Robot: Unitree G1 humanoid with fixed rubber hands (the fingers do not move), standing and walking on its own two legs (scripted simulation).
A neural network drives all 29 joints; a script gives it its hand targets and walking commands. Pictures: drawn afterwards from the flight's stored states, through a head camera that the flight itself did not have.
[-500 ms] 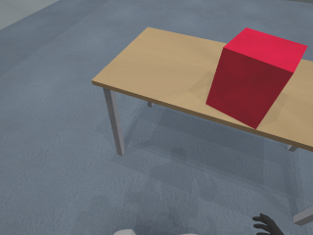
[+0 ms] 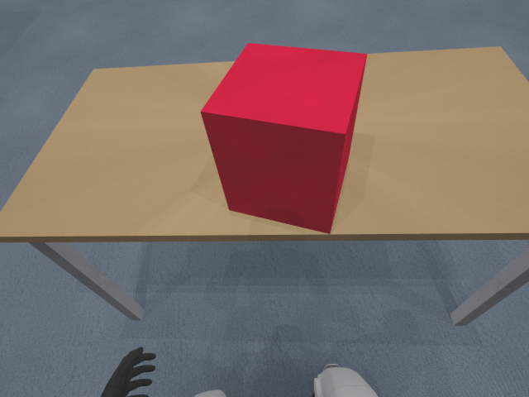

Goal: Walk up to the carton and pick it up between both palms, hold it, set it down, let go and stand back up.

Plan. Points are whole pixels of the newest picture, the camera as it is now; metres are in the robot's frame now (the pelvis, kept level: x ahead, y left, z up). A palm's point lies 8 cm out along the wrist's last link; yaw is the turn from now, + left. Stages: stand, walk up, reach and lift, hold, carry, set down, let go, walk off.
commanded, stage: walk up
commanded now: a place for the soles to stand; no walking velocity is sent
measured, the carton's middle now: (290, 141) +0.52 -0.02 +0.06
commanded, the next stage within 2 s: none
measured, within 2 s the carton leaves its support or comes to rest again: neither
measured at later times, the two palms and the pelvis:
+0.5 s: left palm (145, 337) +0.22 +0.24 -0.10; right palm (462, 339) +0.20 -0.26 -0.06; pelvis +0.10 +0.00 +0.01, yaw -7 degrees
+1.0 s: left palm (167, 283) +0.30 +0.21 -0.06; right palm (498, 373) +0.16 -0.30 -0.07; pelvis +0.12 -0.02 +0.02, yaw -7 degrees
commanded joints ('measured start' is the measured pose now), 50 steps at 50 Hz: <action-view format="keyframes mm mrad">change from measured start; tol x32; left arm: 1 140 222 64 -35 1 -6 41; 50 -30 170 3 -115 -23 0 28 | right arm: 1 20 -77 -29 -140 12 -34 19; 50 -81 -132 -28 -77 39 -31 32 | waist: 1 43 -165 -20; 50 4 2 -160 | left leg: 1 -292 -11 -96 101 117 6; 14 85 -123 1 -597 528 3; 20 33 311 -493 -809 448 331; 32 -86 -114 -11 -451 25 -22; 50 2 -51 -141 -654 484 34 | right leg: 1 174 -224 404 -431 188 -154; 13 144 -118 218 -225 647 -114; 20 18 7 95 275 -385 56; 30 340 -14 39 -289 109 25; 33 -185 -254 369 -488 -503 -148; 50 180 -95 83 -288 56 -7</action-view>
